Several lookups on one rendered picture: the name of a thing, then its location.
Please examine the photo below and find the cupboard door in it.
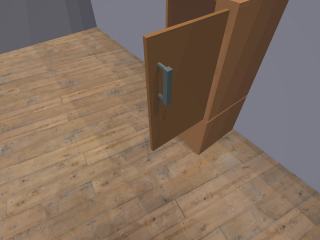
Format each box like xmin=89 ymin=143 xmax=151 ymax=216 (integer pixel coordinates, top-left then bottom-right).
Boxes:
xmin=143 ymin=8 xmax=230 ymax=151

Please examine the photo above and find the handle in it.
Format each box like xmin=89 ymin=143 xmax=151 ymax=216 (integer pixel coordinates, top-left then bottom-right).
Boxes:
xmin=157 ymin=62 xmax=173 ymax=106

